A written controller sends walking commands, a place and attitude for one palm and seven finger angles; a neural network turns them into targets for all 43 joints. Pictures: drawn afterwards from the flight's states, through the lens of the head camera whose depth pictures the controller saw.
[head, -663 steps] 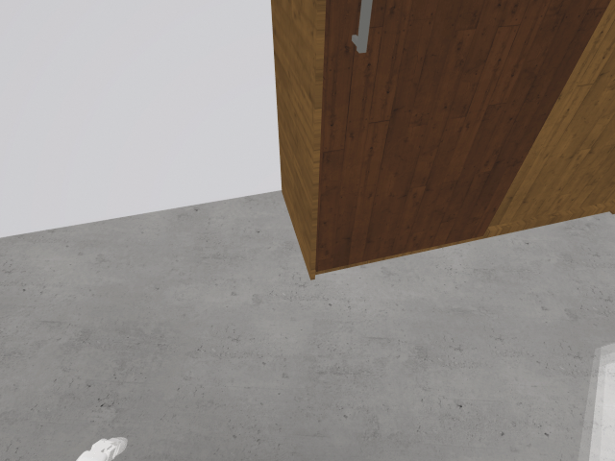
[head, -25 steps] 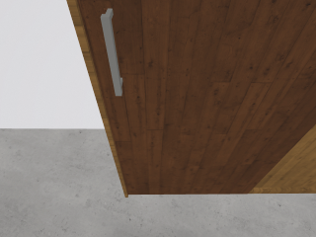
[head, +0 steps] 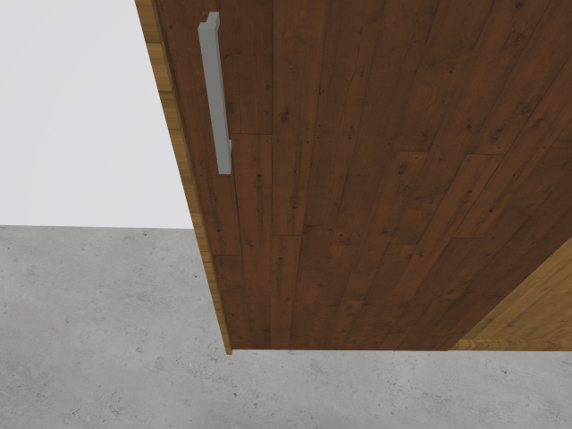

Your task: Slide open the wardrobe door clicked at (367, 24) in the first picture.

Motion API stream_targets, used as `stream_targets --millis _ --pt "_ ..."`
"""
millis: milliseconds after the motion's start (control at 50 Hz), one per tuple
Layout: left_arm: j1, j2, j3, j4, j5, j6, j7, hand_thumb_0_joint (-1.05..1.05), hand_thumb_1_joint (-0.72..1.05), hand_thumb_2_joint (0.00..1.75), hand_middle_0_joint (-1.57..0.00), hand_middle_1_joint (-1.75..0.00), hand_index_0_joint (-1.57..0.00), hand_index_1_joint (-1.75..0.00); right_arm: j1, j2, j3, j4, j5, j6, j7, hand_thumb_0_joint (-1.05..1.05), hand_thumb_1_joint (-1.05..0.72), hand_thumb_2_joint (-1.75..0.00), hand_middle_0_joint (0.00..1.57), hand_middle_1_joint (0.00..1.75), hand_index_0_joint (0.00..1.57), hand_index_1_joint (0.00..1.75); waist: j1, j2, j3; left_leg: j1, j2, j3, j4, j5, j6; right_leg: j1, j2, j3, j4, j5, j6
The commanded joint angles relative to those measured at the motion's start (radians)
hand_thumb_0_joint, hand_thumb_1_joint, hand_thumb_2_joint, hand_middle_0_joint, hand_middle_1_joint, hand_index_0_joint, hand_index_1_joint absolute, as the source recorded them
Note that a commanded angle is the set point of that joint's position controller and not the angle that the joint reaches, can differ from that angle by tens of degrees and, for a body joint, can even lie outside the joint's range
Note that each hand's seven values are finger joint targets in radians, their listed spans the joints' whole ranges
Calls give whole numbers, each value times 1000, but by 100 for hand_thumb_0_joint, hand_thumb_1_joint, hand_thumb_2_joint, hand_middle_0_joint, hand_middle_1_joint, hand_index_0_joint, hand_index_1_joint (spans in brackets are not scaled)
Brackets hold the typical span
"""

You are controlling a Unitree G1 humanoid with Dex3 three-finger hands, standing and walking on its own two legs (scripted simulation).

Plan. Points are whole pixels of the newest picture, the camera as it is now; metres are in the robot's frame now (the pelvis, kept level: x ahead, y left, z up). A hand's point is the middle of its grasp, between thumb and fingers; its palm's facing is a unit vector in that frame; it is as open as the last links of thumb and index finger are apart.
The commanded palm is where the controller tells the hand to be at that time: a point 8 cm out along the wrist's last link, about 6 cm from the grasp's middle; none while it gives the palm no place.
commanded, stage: look again from close up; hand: left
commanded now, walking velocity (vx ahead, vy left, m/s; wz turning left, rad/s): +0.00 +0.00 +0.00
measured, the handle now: (219, 101) +0.45 +0.13 +0.23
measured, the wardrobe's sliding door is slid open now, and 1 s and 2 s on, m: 0.00 0.00 0.00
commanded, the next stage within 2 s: raise the hand with hooked fingers in 0.50 s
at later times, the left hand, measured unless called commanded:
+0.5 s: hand out of the picture -0.01 +0.15 -0.18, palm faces +0.03 -0.99 -0.15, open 7.4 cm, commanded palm none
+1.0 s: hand (200, 369) +0.19 +0.13 +0.00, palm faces +0.04 -1.00 +0.04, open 8.4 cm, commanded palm +0.14 +0.22 +0.01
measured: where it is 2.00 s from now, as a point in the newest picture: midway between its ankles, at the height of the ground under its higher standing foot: outside the picture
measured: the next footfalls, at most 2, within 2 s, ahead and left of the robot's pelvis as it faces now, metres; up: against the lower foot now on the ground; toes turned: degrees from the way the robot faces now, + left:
none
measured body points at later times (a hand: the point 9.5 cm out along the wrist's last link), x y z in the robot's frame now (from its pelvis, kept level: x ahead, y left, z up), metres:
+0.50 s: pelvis +0.01 +0.00 +0.00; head +0.02 +0.01 +0.45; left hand -0.01 +0.21 -0.17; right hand -0.01 -0.21 -0.16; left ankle +0.01 +0.07 -0.74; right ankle +0.00 -0.15 -0.74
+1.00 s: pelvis +0.00 -0.04 -0.03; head +0.00 -0.02 +0.42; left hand +0.19 +0.18 +0.00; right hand +0.21 -0.28 -0.06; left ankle +0.01 +0.07 -0.74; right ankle +0.00 -0.14 -0.74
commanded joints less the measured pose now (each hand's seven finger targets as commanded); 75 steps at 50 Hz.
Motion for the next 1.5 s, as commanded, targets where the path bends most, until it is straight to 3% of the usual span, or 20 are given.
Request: stream_targets --millis 0,560,580,600,620,660,680,720,760,800,820,880,940,1040,1100,1180,1220,1320,1420,1480 --pt "79 74 18 -21 3 -9 3 0 90 90 -20 -30 -20 -30 65 -87 -14 -19 5 -15 0 0 -90 -90 20 30 20 30 -5 24 57 -37 142 -158 -140 -14 -32 -20 -45 65 -58 42 -59" --pt "77 64 24 -21 3 -9 6 0 90 90 -20 -30 -20 -30 90 -62 -15 4 5 -18 -5 0 -90 -90 20 30 20 30 -5 13 50 -1 143 -141 -130 67 -32 -13 -45 71 -61 75 -56" --pt "79 120 12 -2 17 -18 39 0 90 90 -20 -30 -20 -30 -3 -135 -16 -74 15 -22 6 0 -90 -90 20 30 20 30 10 -7 84 -72 166 -139 41 216 -57 -65 -67 99 -49 169 -58" --pt "-648 318 102 -1606 -179 -226 43 0 88 89 -20 -32 -20 -32 18 -296 -31 -445 48 -159 -34 0 -90 -90 20 30 20 30 -133 193 -441 262 65 -176 -29 197 -96 -15 65 -4 55 162 -57" --pt "-524 395 175 -1588 -133 -189 96 0 85 88 -20 -33 -20 -33 -80 -208 25 -394 59 -234 -63 0 -90 -90 20 30 20 30 -52 330 -360 239 109 -173 -87 143 -125 -75 56 18 166 -2 -62" --pt "80 14 -50 -1099 -116 -17 149 0 81 86 -21 -36 -21 -36 -34 -151 -3 -334 72 -288 -41 0 -90 -90 20 30 20 30 -43 148 -147 29 113 -226 -153 -85 -114 -209 60 -10 209 -138 -67" --pt "46 -43 -110 -1243 -154 20 138 0 78 85 -21 -37 -21 -37 -22 -172 -9 -391 88 -305 -40 0 -90 -90 20 30 20 30 -45 137 -85 -33 103 -225 -120 -176 -87 -196 54 -15 174 -102 -59" --pt "28 4 -100 -1435 -163 -62 119 0 74 83 -21 -40 -21 -40 -59 -214 -22 -472 85 -363 -57 0 -90 -90 20 30 20 30 -48 144 -79 -59 77 -206 -31 -188 -75 -146 48 1 81 -76 -58" --pt "64 12 -64 -1336 -161 -135 100 0 69 81 -22 -43 -22 -43 -69 -233 -37 -490 48 -377 -48 0 -90 -90 20 30 20 30 -70 -134 -9 -139 65 -225 42 -181 -72 -232 67 -10 67 -149 -57" --pt "254 -42 -20 -1080 -178 -228 12 0 64 79 -22 -47 -22 -47 -95 -237 -62 -517 41 -352 -25 0 -90 -90 20 30 20 30 -21 -373 79 -274 60 -196 118 -159 -83 -336 83 -49 123 -235 -54" --pt "382 24 81 -986 -200 -281 -50 0 62 78 -22 -48 -22 -48 -100 -239 -79 -522 48 -326 -9 0 -90 -90 20 30 20 30 29 -362 85 -314 48 -167 142 -119 -94 -333 83 -43 132 -225 -64" --pt "406 156 250 -1016 -260 -411 -236 0 55 75 -22 -53 -22 -53 -198 -256 -101 -650 39 -275 19 0 -90 -90 20 30 20 30 66 -235 -19 -336 7 -94 231 -58 -98 -261 73 -21 214 -117 -80" --pt "344 237 308 -1246 -243 -348 -236 0 48 72 -23 -57 -23 -57 -245 -223 -84 -741 52 -207 15 0 -90 -90 20 30 20 30 114 106 -121 -311 -9 -55 232 -5 -84 -188 61 1 276 0 -89" --pt "65 293 353 -1737 -262 -483 -133 0 36 67 -24 -64 -24 -64 -127 -172 -72 -746 34 -210 -8 0 -90 -90 20 30 20 30 25 236 -342 -164 26 -100 312 126 -51 -217 90 39 281 106 -77" --pt "-25 220 230 -1696 -304 -588 -196 0 29 64 -24 -69 -24 -69 -108 -200 -53 -681 46 -259 -21 0 -90 -90 20 30 20 30 -66 192 -250 -159 31 -129 359 58 -43 -326 89 59 237 50 -61" --pt "-95 230 178 -1460 -339 -508 -338 0 20 60 -25 -75 -25 -75 -114 -247 -40 -631 69 -303 -59 0 -90 -90 20 30 20 30 -106 11 -94 -237 37 -153 348 -90 -36 -338 68 118 125 -120 -36" --pt "-93 295 239 -1307 -331 -401 -384 0 15 58 -25 -78 -25 -78 -117 -252 -39 -620 76 -294 -75 0 -90 -90 20 30 20 30 -70 -40 -51 -282 32 -147 335 -103 -35 -315 50 160 79 -168 -29" --pt "-74 520 531 -1229 -390 -143 -435 0 4 53 -26 -86 -26 -86 -194 -241 -19 -679 83 -256 -89 0 -90 -90 20 30 20 30 60 -91 -266 -274 26 -158 274 8 -44 -3 -31 230 88 83 29" --pt "-48 495 669 -1507 -497 -189 -357 0 -8 48 -27 -93 -27 -93 -173 -190 2 -702 77 -314 -64 0 -90 -90 20 30 20 30 92 -51 -401 -180 21 -150 237 190 -58 171 -18 140 166 679 44" --pt "-56 409 577 -1463 -474 -218 -363 0 -15 45 -27 -98 -27 -98 -141 -211 -7 -658 83 -358 -51 0 -90 -90 20 30 20 30 57 8 -283 -139 15 -136 209 172 -57 49 4 112 151 631 40"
